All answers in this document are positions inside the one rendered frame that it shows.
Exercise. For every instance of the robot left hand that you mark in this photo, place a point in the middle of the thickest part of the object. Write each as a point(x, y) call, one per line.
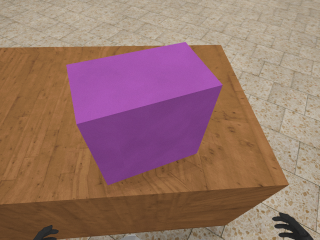
point(45, 232)

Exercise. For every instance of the carton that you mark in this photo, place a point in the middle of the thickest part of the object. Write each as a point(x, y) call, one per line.
point(141, 110)

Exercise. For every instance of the robot right hand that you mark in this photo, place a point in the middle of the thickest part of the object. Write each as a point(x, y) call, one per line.
point(299, 233)

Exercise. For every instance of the pedestal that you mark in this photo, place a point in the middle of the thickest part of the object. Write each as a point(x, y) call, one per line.
point(48, 175)

